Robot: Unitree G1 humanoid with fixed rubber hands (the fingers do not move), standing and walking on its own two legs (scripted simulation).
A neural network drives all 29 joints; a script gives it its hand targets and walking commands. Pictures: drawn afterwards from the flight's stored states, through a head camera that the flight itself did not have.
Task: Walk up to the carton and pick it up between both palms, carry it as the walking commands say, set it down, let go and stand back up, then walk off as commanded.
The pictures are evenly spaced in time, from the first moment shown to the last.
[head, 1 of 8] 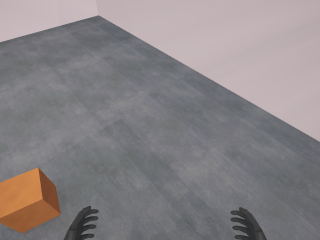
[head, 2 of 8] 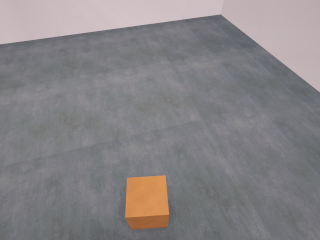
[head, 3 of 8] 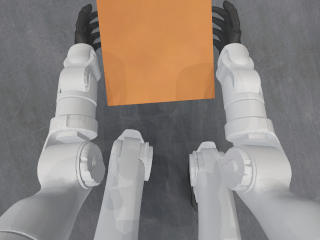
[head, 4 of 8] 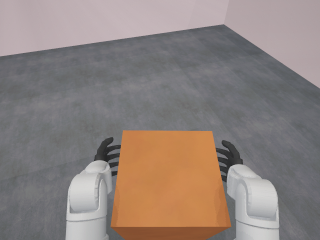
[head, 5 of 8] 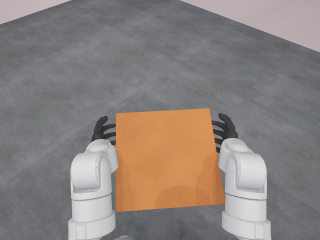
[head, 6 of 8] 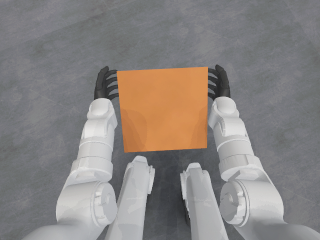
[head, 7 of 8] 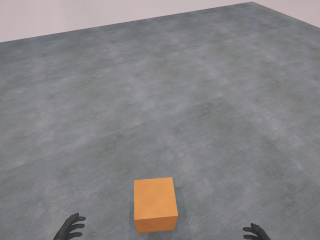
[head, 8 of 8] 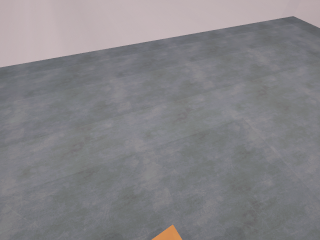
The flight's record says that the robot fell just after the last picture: no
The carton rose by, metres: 0.64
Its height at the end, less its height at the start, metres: +0.00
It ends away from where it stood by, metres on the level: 1.35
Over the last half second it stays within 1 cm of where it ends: yes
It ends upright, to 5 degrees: yes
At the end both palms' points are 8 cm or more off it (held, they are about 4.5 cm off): yes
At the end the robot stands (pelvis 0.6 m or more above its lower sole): yes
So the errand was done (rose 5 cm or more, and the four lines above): yes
